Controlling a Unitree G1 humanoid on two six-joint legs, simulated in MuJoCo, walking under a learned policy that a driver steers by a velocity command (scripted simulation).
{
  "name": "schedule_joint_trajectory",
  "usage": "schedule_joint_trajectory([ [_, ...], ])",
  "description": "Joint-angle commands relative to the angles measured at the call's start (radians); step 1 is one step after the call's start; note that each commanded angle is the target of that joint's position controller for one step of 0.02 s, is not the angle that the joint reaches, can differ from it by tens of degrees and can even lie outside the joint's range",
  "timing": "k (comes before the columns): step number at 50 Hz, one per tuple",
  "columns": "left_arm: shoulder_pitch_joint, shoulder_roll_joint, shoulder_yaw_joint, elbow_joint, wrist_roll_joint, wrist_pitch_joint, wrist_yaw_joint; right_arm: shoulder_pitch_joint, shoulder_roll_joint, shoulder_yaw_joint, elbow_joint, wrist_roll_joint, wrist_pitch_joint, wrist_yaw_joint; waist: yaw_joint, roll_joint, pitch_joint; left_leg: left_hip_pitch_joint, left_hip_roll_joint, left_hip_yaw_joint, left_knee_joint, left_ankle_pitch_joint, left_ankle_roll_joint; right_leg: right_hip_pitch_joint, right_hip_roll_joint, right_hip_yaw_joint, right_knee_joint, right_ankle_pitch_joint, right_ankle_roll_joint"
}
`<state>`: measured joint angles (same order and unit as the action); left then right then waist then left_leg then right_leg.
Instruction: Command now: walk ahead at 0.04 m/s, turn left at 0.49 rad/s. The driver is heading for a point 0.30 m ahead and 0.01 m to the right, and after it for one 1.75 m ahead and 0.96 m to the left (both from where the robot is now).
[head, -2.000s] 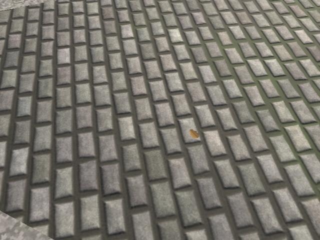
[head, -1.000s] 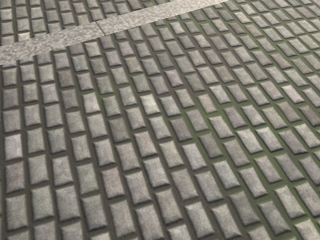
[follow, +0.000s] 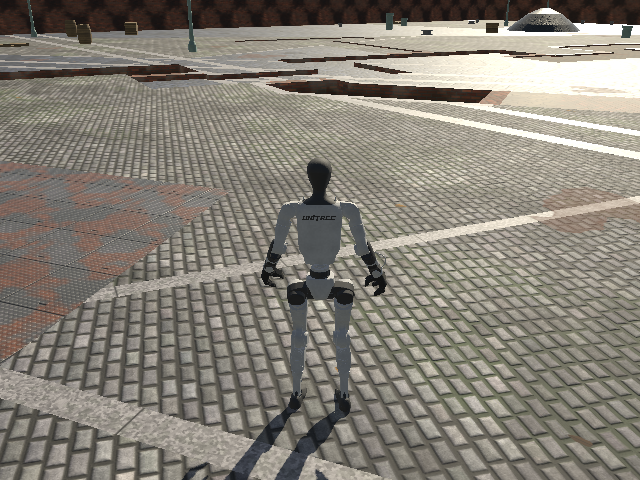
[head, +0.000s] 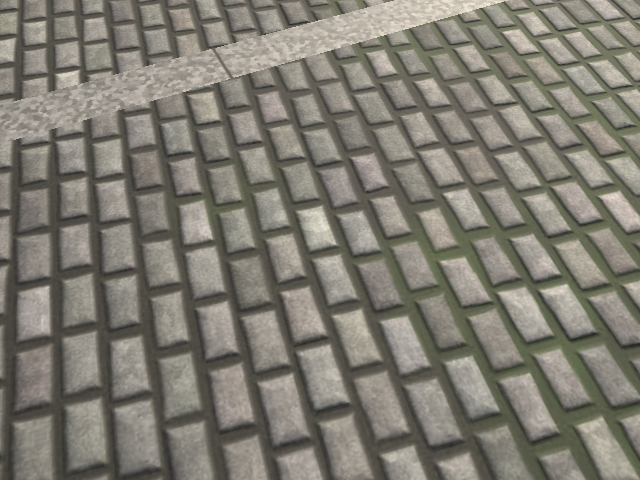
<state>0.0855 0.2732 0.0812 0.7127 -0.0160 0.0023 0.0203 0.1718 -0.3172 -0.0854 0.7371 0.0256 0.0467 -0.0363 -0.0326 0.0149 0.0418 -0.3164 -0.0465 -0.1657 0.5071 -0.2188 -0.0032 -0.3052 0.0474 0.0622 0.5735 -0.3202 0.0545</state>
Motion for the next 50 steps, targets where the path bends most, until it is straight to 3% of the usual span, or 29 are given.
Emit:
schedule_joint_trajectory([
  [1,0.122,0.121,0.039,-0.025,0.007,-0.021,-0.007,-0.029,-0.117,-0.026,-0.077,0.006,-0.002,-0.007,0.057,0.102,-0.175,0.026,0.138,-0.216,-0.019,0.044,0.109,0.216,-0.074,0.021,-0.242,0.160,-0.052],
  [2,0.141,0.172,0.045,-0.034,0.026,-0.015,0.002,0.023,-0.035,-0.003,-0.070,-0.019,-0.004,-0.001,0.029,-0.131,-0.197,-0.144,0.011,-0.062,0.225,-0.288,0.041,0.332,-0.298,0.253,-0.283,0.132,-0.138],
  [3,0.139,0.235,0.057,-0.033,0.061,-0.020,-0.010,-0.004,-0.087,-0.020,-0.110,-0.009,-0.023,-0.002,0.034,-0.299,-0.118,-0.337,-0.047,0.013,0.389,-0.406,0.018,0.237,-0.435,0.518,-0.359,-0.045,-0.292],
  [4,0.107,0.177,0.041,-0.051,0.055,-0.038,-0.011,-0.020,-0.147,-0.035,-0.096,-0.013,-0.036,-0.002,0.039,-0.196,-0.069,-0.361,0.011,-0.038,0.517,-0.331,0.014,0.206,-0.413,0.517,-0.400,-0.251,-0.317],
  [5,0.070,0.137,0.029,-0.046,0.034,-0.049,-0.006,-0.008,-0.157,-0.043,-0.077,-0.014,-0.040,0.003,0.017,-0.172,-0.028,-0.394,0.015,-0.031,0.552,-0.254,0.010,0.201,-0.357,0.438,-0.407,-0.302,-0.274],
  [7,0.083,0.112,0.017,-0.025,0.009,-0.062,0.002,0.017,-0.111,-0.033,-0.043,-0.024,-0.046,0.006,0.021,-0.149,-0.002,-0.422,0.035,-0.010,0.570,-0.144,-0.016,0.233,-0.304,0.344,-0.421,-0.246,-0.233],
  [10,0.163,0.118,0.016,0.009,0.012,-0.075,0.005,-0.049,-0.065,-0.015,-0.057,-0.019,-0.076,0.023,0.059,-0.136,0.010,-0.422,0.075,0.087,0.495,-0.036,-0.033,0.250,-0.271,0.240,-0.450,-0.123,-0.237],
  [14,0.213,0.159,0.027,0.032,0.002,-0.078,0.001,-0.133,-0.018,0.011,-0.086,-0.014,-0.101,0.037,0.104,-0.158,0.000,-0.292,0.097,0.155,0.243,0.003,-0.038,0.217,-0.263,0.152,-0.450,0.003,-0.240],
  [17,0.244,0.186,0.032,0.049,-0.008,-0.075,-0.011,-0.140,-0.033,0.012,-0.091,-0.005,-0.109,0.048,0.110,-0.172,0.009,-0.170,0.081,0.189,0.123,-0.027,-0.020,0.160,-0.278,0.130,-0.432,-0.006,-0.251],
  [19,0.248,0.191,0.032,0.058,-0.017,-0.069,-0.017,-0.118,-0.046,0.011,-0.090,0.001,-0.114,0.055,0.090,-0.167,0.013,-0.091,0.076,0.197,0.052,-0.011,0.008,0.133,-0.300,0.141,-0.410,-0.027,-0.251],
  [20,0.228,0.186,0.029,0.059,-0.016,-0.064,-0.018,-0.076,-0.048,0.009,-0.076,-0.001,-0.114,0.057,0.057,-0.152,0.008,-0.020,0.066,0.207,-0.006,0.037,0.024,0.120,-0.293,0.114,-0.371,0.024,-0.234],
  [22,0.232,0.144,0.013,0.067,0.002,-0.060,-0.015,0.064,-0.088,-0.012,-0.034,-0.007,-0.107,0.048,-0.010,-0.110,-0.072,0.208,0.044,0.196,-0.078,0.071,0.061,0.082,-0.228,0.021,-0.176,0.262,-0.167],
  [23,0.219,0.087,-0.009,0.042,0.030,-0.064,-0.012,0.170,-0.156,-0.028,-0.026,-0.016,-0.103,0.039,-0.045,0.040,-0.178,0.384,0.207,-0.010,-0.106,0.207,0.106,-0.014,-0.147,-0.080,0.109,0.183,-0.093],
  [24,0.237,0.042,-0.024,-0.010,0.040,-0.079,-0.001,0.211,-0.271,-0.053,-0.022,-0.025,-0.095,0.041,-0.027,0.311,-0.221,0.540,0.405,-0.384,-0.181,0.272,0.285,-0.326,-0.013,-0.122,0.390,-0.190,-0.019],
  [25,0.224,0.130,-0.003,0.001,0.026,-0.087,0.000,0.204,-0.187,-0.031,-0.026,-0.017,-0.099,0.048,-0.041,0.203,-0.206,0.500,0.417,-0.436,-0.208,0.292,0.335,-0.392,-0.050,-0.020,0.555,-0.283,-0.007],
  [26,0.210,0.160,0.006,0.001,0.011,-0.088,-0.007,0.148,-0.141,-0.015,-0.038,-0.019,-0.104,0.051,-0.014,0.156,-0.140,0.433,0.381,-0.321,-0.193,0.375,0.314,-0.415,-0.086,-0.008,0.605,-0.224,-0.017],
  [28,0.168,0.146,0.007,-0.002,0.023,-0.077,-0.004,0.065,-0.113,-0.010,-0.063,-0.016,-0.101,0.051,0.016,0.059,-0.092,0.315,0.301,-0.183,-0.194,0.499,0.262,-0.391,-0.121,-0.008,0.554,-0.114,-0.018],
  [31,0.164,0.110,0.005,-0.010,0.029,-0.056,0.002,0.041,-0.126,-0.016,-0.076,-0.027,-0.091,0.035,0.053,0.083,-0.108,0.209,0.245,-0.101,-0.214,0.632,0.254,-0.282,-0.096,-0.012,0.455,-0.004,0.002],
  [34,0.110,0.097,0.001,-0.028,0.030,-0.041,0.012,0.059,-0.145,-0.024,-0.070,-0.015,-0.079,0.020,0.049,0.088,-0.120,0.193,0.231,-0.096,-0.195,0.630,0.247,-0.267,-0.067,-0.001,0.322,0.053,0.018],
  [38,0.002,0.094,-0.002,-0.057,0.021,-0.029,0.006,0.079,-0.163,-0.032,-0.067,-0.005,-0.054,0.002,0.023,0.096,-0.117,0.165,0.214,-0.137,-0.173,0.504,0.217,-0.223,-0.040,0.023,0.183,0.130,0.029],
  [42,-0.058,0.107,0.002,-0.077,0.014,-0.037,-0.006,0.078,-0.169,-0.036,-0.076,-0.005,-0.031,-0.003,0.011,0.107,-0.105,0.173,0.206,-0.220,-0.123,0.437,0.210,-0.174,-0.010,0.039,0.083,0.087,0.022],
  [45,-0.018,0.125,0.013,-0.070,0.010,-0.055,-0.014,0.030,-0.159,-0.032,-0.102,0.001,-0.021,-0.007,0.045,0.126,-0.110,0.185,0.170,-0.287,-0.054,0.395,0.173,-0.059,0.002,0.033,-0.097,0.127,-0.008],
  [46,0.015,0.133,0.018,-0.061,0.014,-0.062,-0.014,0.011,-0.146,-0.027,-0.114,0.003,-0.020,-0.009,0.068,0.117,-0.116,0.158,0.134,-0.282,-0.013,0.352,0.141,0.036,-0.019,0.027,-0.216,0.265,-0.028],
  [47,0.049,0.185,0.031,-0.063,0.028,-0.063,-0.006,0.037,-0.101,-0.014,-0.127,-0.010,-0.024,-0.009,0.058,0.035,-0.177,0.077,0.082,-0.234,0.102,0.185,0.093,0.203,-0.166,0.124,-0.217,0.441,-0.082],
  [48,0.027,0.248,0.039,-0.076,0.045,-0.049,0.003,0.147,-0.048,-0.001,-0.126,-0.021,-0.030,-0.008,-0.015,-0.222,-0.205,-0.145,-0.073,-0.078,0.300,-0.334,0.026,0.378,-0.373,0.350,-0.173,0.808,-0.231],
  [49,0.082,0.196,0.032,-0.060,0.047,-0.039,-0.001,0.177,-0.121,-0.018,-0.118,-0.020,-0.033,-0.007,0.012,-0.267,-0.231,-0.239,-0.067,-0.012,0.517,-0.528,-0.026,0.364,-0.493,0.491,-0.191,0.826,-0.352],
  [50,0.058,0.153,0.018,-0.072,0.036,-0.039,-0.002,0.179,-0.183,-0.040,-0.100,-0.013,-0.028,-0.006,0.012,-0.178,-0.190,-0.256,-0.021,-0.015,0.649,-0.460,-0.058,0.319,-0.456,0.411,-0.193,0.756,-0.348],
])
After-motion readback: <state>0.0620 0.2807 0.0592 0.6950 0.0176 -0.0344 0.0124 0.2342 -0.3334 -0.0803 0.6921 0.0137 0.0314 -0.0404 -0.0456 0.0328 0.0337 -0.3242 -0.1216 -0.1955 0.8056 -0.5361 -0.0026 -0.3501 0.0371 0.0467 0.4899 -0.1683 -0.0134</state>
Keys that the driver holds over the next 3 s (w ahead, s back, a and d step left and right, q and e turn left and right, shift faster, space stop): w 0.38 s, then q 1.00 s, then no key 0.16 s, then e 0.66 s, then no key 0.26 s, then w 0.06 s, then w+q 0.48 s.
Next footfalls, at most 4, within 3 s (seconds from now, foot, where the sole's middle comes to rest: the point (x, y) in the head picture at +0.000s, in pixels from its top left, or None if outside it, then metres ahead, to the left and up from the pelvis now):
0.02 right None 0.04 -0.12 -0.78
0.46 left None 0.15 0.16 -0.78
0.94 right None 0.32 -0.01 -0.78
1.36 left None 0.16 0.20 -0.78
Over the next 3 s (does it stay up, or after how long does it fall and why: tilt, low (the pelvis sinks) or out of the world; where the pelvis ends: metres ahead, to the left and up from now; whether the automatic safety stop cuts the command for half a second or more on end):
stays up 0.26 0.22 -0.02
